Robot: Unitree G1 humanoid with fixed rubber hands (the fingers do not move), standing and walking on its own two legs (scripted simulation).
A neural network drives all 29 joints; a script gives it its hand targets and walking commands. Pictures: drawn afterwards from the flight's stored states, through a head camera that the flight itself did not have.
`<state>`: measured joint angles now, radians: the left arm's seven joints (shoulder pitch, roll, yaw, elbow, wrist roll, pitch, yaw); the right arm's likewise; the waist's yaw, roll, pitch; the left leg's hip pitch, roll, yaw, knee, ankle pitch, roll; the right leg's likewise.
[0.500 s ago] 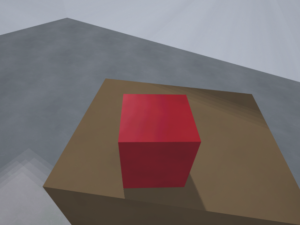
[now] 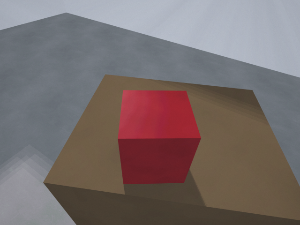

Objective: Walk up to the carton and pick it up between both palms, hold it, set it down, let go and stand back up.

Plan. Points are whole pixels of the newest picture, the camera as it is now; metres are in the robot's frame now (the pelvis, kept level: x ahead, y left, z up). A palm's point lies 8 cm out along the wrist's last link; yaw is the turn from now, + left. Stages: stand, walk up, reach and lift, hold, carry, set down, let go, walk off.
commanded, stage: stand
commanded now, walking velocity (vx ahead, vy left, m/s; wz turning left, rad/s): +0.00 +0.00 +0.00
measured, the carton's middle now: (154, 138) +0.42 +0.01 -0.01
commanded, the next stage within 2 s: none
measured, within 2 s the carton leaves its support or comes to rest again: neither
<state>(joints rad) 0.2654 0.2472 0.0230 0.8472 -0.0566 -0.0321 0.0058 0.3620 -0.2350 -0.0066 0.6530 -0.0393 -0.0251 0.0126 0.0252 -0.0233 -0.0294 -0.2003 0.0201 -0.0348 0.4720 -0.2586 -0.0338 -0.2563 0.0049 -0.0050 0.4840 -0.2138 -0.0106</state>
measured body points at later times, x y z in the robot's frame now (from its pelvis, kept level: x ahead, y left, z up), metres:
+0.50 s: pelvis -0.01 +0.00 +0.00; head -0.02 +0.01 +0.45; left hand +0.08 +0.26 -0.13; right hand +0.09 -0.25 -0.11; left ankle +0.00 +0.14 -0.74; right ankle +0.03 -0.11 -0.74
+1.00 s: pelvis -0.01 +0.00 +0.00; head -0.02 +0.00 +0.45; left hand +0.08 +0.26 -0.13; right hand +0.08 -0.25 -0.11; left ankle +0.00 +0.14 -0.74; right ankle +0.03 -0.11 -0.74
